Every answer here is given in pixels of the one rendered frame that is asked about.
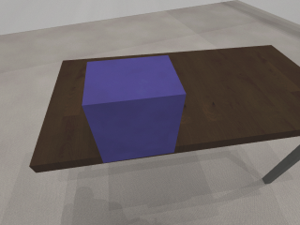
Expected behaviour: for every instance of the carton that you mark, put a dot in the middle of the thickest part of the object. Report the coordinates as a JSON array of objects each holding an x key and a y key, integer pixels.
[{"x": 133, "y": 106}]

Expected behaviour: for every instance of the table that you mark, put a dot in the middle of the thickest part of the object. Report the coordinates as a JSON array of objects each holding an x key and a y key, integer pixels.
[{"x": 233, "y": 96}]

